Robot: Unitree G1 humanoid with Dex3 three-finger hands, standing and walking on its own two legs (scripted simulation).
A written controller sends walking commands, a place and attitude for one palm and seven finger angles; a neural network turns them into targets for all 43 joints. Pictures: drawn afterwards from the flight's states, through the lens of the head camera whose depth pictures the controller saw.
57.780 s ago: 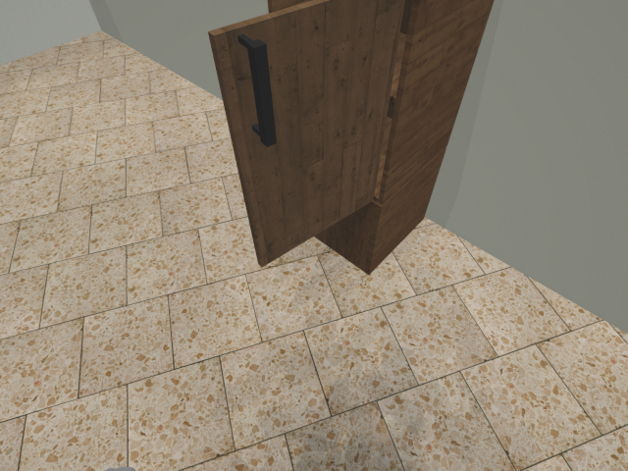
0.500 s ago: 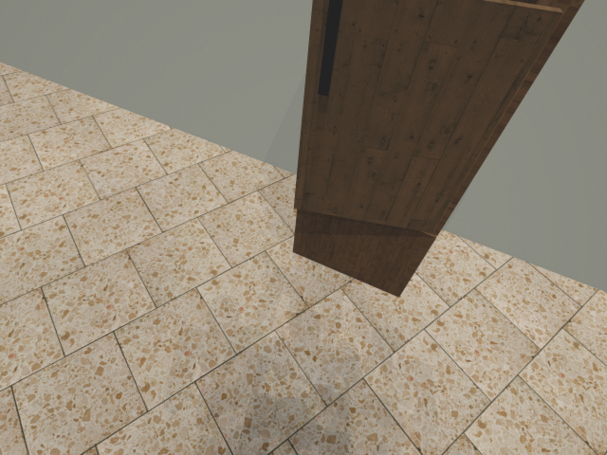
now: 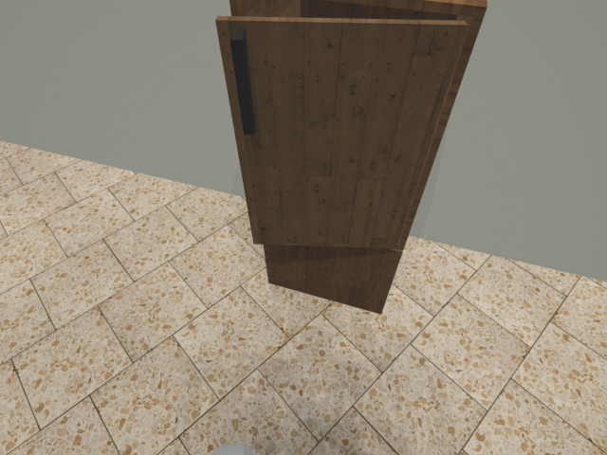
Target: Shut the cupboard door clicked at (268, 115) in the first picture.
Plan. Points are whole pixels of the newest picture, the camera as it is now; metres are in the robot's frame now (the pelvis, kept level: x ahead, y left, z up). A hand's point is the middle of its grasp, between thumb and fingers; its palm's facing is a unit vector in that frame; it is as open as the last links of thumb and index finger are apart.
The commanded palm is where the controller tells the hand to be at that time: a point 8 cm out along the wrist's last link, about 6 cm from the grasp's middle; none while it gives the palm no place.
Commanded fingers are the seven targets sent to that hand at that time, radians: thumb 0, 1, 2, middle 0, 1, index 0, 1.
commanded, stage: take the last steps up to it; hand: left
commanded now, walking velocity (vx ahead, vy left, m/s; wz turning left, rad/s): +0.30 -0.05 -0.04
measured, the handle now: (246, 83) +0.68 +0.13 +0.15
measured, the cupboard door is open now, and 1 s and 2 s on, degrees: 15 15 15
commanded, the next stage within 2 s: come to a stop and stand still in 0.42 s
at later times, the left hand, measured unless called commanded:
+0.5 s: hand (210, 394) +0.24 +0.17 -0.17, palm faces -0.01 -0.98 -0.20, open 7.3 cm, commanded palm none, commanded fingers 0.00 0.90 0.90 -0.20 -0.30 -0.20 -0.30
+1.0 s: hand (205, 369) +0.29 +0.19 -0.19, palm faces +0.05 -0.97 -0.22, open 7.3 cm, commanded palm none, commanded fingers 0.00 0.90 0.90 -0.20 -0.30 -0.20 -0.30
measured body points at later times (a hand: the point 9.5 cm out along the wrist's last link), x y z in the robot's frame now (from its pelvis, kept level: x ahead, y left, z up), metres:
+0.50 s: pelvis +0.18 -0.02 +0.00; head +0.20 -0.02 +0.44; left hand +0.24 +0.22 -0.15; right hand +0.16 -0.25 -0.16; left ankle +0.16 +0.11 -0.74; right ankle +0.24 -0.15 -0.72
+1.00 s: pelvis +0.24 -0.01 -0.01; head +0.28 +0.01 +0.44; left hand +0.29 +0.24 -0.17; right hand +0.35 -0.26 -0.14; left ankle +0.26 +0.11 -0.74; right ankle +0.26 -0.15 -0.74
